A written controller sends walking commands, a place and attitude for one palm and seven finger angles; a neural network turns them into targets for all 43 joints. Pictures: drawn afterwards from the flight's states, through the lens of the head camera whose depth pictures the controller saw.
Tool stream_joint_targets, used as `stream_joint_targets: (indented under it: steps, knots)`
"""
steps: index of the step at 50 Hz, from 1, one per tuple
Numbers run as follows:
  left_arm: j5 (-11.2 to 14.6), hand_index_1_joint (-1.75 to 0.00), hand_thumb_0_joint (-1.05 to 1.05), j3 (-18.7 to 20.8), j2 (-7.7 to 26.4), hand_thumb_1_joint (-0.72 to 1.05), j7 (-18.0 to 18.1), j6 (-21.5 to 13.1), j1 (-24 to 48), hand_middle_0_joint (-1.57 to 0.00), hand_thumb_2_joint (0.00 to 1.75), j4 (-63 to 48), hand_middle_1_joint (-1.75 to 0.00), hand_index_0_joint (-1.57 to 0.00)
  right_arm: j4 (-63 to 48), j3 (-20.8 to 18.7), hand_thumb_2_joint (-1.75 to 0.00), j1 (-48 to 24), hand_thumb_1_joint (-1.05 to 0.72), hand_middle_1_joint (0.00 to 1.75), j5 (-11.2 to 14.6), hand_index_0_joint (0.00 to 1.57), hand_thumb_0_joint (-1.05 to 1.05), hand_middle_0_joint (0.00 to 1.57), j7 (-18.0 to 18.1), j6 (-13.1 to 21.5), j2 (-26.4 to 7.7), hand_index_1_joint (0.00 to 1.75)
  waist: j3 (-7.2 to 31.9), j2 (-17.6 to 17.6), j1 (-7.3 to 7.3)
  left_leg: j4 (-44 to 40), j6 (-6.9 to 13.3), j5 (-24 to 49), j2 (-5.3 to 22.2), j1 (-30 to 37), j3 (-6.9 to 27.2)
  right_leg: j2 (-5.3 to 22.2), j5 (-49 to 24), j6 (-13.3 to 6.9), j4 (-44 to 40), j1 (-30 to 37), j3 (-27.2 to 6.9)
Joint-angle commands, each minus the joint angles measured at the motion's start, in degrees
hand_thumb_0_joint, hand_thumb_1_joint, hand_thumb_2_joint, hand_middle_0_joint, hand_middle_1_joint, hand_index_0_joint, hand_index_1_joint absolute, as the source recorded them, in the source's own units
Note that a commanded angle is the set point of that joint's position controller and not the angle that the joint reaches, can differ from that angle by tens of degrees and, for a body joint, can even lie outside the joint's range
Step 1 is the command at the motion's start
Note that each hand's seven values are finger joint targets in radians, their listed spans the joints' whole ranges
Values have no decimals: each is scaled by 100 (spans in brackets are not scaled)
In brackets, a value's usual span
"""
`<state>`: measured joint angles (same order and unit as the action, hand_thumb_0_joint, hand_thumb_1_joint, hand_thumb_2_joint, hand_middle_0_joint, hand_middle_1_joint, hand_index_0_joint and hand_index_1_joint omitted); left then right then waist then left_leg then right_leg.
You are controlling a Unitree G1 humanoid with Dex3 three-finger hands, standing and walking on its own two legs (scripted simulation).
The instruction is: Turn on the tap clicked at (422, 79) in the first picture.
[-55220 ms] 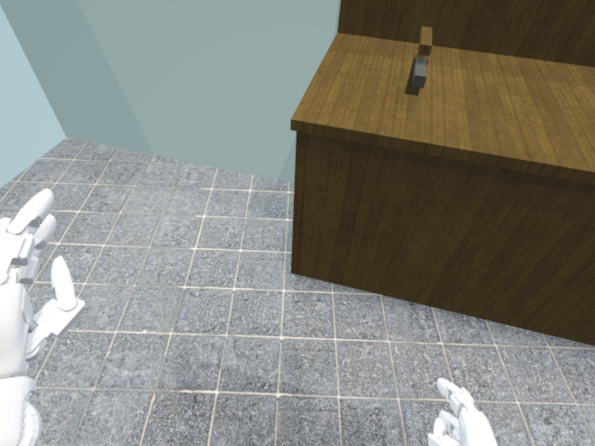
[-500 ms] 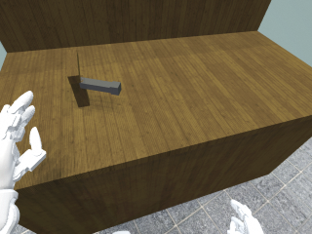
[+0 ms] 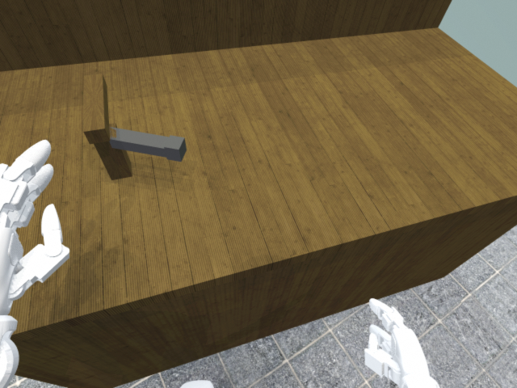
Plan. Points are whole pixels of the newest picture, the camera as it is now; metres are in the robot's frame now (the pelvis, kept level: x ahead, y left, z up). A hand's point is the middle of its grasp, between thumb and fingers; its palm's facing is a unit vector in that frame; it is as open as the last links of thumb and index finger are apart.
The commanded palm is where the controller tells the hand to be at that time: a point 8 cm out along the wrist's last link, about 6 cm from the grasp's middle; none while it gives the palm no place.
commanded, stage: shuffle to correct the standing spot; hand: left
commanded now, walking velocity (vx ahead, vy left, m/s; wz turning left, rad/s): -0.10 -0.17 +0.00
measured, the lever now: (175, 148) +0.44 +0.17 +0.10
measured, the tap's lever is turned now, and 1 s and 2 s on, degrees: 62 62 62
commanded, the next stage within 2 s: come to a stop and stand still in 0.06 s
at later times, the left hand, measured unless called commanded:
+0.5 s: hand (31, 281) +0.19 +0.25 +0.15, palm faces +0.32 -0.88 -0.36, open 7.4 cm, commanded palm +0.13 +0.30 +0.18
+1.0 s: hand (15, 254) +0.22 +0.28 +0.16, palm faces +0.33 -0.87 -0.37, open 7.4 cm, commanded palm +0.16 +0.32 +0.18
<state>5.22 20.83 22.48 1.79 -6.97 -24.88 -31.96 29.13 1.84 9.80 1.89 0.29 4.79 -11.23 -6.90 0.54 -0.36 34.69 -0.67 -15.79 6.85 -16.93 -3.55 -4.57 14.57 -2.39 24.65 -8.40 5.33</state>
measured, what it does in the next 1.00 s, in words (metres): stands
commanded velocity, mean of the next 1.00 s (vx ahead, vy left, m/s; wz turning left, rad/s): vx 0.01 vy -0.04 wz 0.00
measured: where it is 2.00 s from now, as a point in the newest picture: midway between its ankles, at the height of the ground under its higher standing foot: outside the picture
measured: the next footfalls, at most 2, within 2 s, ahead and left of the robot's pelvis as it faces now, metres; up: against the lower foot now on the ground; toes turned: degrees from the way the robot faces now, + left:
none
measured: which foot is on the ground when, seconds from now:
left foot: down 0.00-1.00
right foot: down 0.00-1.00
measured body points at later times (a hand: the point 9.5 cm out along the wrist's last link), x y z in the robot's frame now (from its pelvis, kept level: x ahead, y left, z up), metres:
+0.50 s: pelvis -0.03 +0.02 +0.00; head -0.02 +0.03 +0.45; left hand +0.17 +0.30 +0.17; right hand +0.14 -0.21 -0.08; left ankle +0.03 +0.12 -0.73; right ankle -0.01 -0.09 -0.73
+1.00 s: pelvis +0.00 +0.04 +0.01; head +0.03 +0.06 +0.45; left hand +0.19 +0.32 +0.18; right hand +0.20 -0.17 -0.06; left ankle +0.03 +0.12 -0.73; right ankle -0.01 -0.09 -0.73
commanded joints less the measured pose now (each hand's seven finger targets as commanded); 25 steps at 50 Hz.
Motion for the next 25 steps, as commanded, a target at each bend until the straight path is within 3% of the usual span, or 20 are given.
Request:
stream_joint_targets:
  steps: [1,4,5,8,12,13,14,15,18,23,24,25]
  knots:
    - [96,-30,0,845,1012,90,151,-448,-19,-20,90,-1403,-30,-20,-872,-395,-90,-202,-90,30,11,20,0,20,71,281,-736,30,1510,401,15,-65,273,2699,379,1166,328,835,-2537,129,-259,-28,-332]
    - [89,-30,0,965,1123,90,202,-456,-227,-20,90,-1545,-30,-20,-908,-361,-90,-331,-90,30,45,20,0,20,92,303,-675,30,1488,658,-35,-241,250,2600,395,1162,397,874,-2319,123,-260,-132,-410]
    - [102,-30,0,804,943,90,183,-476,-205,-20,90,-1465,-30,-20,-883,-358,-90,-272,-90,30,8,20,0,20,92,289,-691,30,1439,622,-30,-330,267,2365,413,1134,404,806,-2050,176,-329,-182,-330]
    - [120,-30,0,804,986,90,180,-474,-68,-20,90,-1359,-30,-20,-903,-412,-90,-265,-90,30,33,20,0,20,139,320,-712,30,1125,472,3,-461,237,901,424,760,453,881,-1314,139,-519,-388,-518]
    - [93,-30,0,730,918,90,279,-445,91,-20,90,-1011,-30,-20,-807,-401,-90,-281,-90,30,79,20,0,20,200,345,-729,30,1061,192,44,-461,245,-631,124,597,403,1061,-308,-7,-670,-708,-912]
    - [78,-30,0,727,942,90,296,-433,110,-20,90,-960,-30,-20,-792,-384,-90,-283,-90,30,70,20,0,20,211,343,-707,30,1003,45,35,-371,248,-754,57,575,377,1100,49,-35,-774,-844,-996]
    - [57,-30,0,723,964,90,325,-401,96,-20,90,-870,-30,-20,-763,-352,-90,-375,-90,30,87,20,0,20,220,350,-730,30,978,118,46,-366,266,-738,20,685,406,1154,308,-92,-831,-1036,-1078]
    - [45,-30,0,565,807,90,313,-399,142,-20,90,-832,-30,-20,-737,-339,-90,-322,-90,30,56,20,0,20,218,336,-723,30,941,43,51,-321,297,-820,7,651,396,1125,488,-99,-869,-1102,-1027]
    - [-16,-30,0,553,877,90,336,-386,386,-20,90,-919,-30,-20,-720,-299,-90,-371,-90,30,42,20,0,20,243,385,-699,30,823,-110,18,-450,332,-834,4,540,493,1084,635,-115,-766,-1084,-998]
    - [-113,-30,0,483,820,90,377,-401,491,-20,90,-1029,-30,-20,-697,-266,-90,-412,-90,30,9,20,0,20,259,436,-758,30,702,701,-28,-1283,448,-1492,280,122,997,760,574,-9,-352,-744,-628]
    - [-128,-30,0,601,955,90,391,-404,396,-20,90,-996,-30,-20,-705,-233,-90,-511,-90,30,26,20,0,20,262,470,-740,30,683,803,-41,-1495,445,-1622,326,182,1108,699,580,31,-264,-776,-548]
    - [-126,-30,0,486,803,90,381,-419,383,-20,90,-939,-30,-20,-668,-217,-90,-439,-90,30,-6,20,0,20,256,472,-740,30,686,785,-42,-1639,450,-1893,373,65,1195,596,511,59,-188,-674,-426]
